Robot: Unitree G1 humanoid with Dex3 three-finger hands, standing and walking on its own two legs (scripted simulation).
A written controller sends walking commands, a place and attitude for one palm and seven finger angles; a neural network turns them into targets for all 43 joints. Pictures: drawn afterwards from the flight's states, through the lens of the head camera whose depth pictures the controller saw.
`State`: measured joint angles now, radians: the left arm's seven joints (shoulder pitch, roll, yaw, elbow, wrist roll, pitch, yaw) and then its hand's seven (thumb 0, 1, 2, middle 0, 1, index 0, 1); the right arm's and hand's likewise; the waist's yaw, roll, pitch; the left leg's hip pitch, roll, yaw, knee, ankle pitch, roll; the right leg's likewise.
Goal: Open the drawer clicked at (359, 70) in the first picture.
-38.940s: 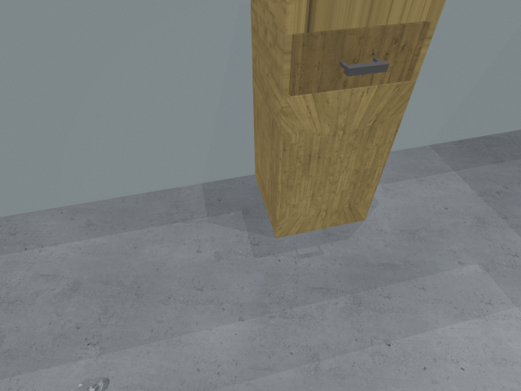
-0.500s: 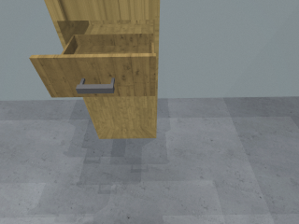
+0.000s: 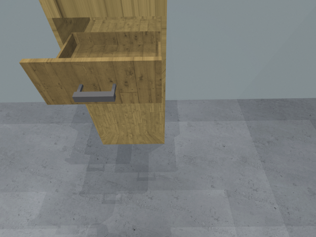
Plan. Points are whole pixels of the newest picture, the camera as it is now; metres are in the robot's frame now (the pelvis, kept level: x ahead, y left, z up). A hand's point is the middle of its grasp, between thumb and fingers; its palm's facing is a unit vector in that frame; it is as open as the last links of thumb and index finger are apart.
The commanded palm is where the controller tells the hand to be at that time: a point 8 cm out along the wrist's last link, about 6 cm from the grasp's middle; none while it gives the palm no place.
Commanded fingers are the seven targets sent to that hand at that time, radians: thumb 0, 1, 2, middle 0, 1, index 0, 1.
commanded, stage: look to check the result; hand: left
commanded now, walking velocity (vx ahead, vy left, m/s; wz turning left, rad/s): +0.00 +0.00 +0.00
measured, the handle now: (96, 91) +0.51 +0.23 +0.06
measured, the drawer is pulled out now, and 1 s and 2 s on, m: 0.29 0.29 0.29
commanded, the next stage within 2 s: stand and wait in 0.38 s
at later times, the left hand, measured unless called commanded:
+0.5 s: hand out of the picture +0.06 +0.17 -0.17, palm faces +0.03 -0.97 -0.23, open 7.3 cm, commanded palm none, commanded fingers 0.00 0.90 0.90 -0.20 -0.30 -0.20 -0.30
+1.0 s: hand out of the picture +0.07 +0.17 -0.17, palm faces +0.02 -0.97 -0.23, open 7.4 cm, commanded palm none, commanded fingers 0.00 0.90 0.90 -0.20 -0.30 -0.20 -0.30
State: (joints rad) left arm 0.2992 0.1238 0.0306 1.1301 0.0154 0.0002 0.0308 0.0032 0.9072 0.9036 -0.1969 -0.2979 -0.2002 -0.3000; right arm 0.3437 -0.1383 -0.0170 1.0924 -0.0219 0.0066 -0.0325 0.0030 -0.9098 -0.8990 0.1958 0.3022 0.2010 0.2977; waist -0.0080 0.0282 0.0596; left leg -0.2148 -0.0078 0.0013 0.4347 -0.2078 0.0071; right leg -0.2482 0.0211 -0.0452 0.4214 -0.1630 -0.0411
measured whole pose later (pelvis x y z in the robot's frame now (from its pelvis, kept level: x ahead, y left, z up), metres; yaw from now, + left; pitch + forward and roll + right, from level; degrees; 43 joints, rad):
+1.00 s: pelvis +0.05 -0.02 +0.00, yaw -1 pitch -2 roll +0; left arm 0.23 0.17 0.02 1.13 0.01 -0.02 0.03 0.00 0.90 0.90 -0.20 -0.30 -0.20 -0.30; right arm 0.25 -0.18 -0.01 1.12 -0.02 0.00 -0.04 0.00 -0.91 -0.90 0.20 0.30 0.20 0.30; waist -0.01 0.02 0.06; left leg -0.08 0.03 0.00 0.35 -0.24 -0.02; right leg -0.12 0.06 -0.04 0.34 -0.20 -0.06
